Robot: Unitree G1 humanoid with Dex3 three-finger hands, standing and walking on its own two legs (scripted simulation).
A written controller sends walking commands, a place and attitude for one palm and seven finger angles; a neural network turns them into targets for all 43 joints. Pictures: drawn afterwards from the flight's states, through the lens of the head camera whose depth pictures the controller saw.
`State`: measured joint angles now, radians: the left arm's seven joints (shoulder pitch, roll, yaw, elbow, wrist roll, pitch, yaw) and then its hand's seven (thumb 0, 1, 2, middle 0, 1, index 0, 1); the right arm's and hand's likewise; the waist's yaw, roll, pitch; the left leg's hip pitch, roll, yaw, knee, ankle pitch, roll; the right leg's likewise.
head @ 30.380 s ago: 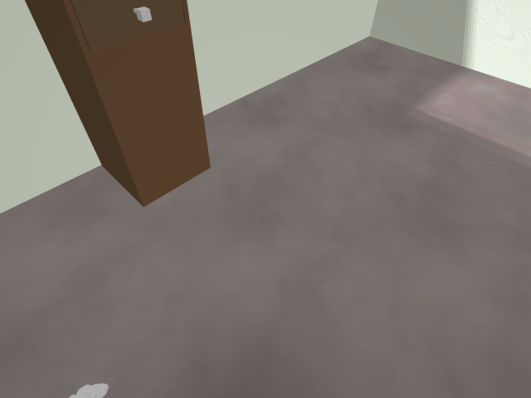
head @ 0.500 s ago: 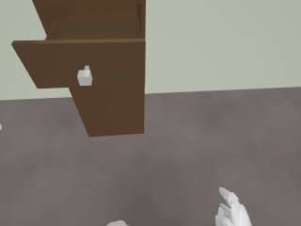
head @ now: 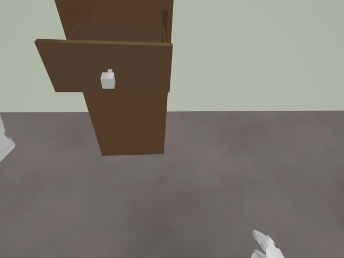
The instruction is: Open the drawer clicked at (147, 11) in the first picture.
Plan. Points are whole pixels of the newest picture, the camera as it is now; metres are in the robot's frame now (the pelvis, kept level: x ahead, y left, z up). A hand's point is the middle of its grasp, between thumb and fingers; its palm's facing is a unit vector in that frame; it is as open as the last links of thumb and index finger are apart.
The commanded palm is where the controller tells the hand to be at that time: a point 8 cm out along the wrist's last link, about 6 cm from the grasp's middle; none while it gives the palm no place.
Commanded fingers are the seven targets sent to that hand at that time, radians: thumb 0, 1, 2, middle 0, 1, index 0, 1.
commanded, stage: stop stepping back and stand still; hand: left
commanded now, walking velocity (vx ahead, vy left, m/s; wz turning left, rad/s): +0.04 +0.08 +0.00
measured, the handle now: (108, 77) +0.59 +0.22 +0.11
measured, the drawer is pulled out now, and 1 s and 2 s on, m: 0.30 0.30 0.30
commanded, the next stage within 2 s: let the arm hang, fingers relaxed in 0.56 s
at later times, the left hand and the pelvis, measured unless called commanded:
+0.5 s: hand (18, 117) +0.22 +0.22 +0.29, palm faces +0.45 -0.69 -0.57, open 7.4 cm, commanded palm +0.17 +0.30 +0.29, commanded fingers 0.00 0.90 0.90 -0.20 -0.30 -0.20 -0.30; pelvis +0.04 +0.02 +0.01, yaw +0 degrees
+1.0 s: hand out of the picture +0.03 +0.18 -0.17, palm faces +0.05 -0.98 -0.17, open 6.8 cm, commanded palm none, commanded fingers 0.00 0.90 0.90 -0.20 -0.30 -0.20 -0.30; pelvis -0.01 +0.00 +0.00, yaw +2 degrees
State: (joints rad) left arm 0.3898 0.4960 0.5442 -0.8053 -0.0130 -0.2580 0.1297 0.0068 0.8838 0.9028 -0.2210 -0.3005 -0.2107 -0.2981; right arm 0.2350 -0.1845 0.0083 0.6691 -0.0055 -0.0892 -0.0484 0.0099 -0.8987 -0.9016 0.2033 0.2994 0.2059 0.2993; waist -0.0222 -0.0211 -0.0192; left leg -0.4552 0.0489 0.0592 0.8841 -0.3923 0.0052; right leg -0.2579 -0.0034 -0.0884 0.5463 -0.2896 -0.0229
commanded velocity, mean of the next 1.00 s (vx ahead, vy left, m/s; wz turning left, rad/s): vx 0.00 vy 0.00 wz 0.00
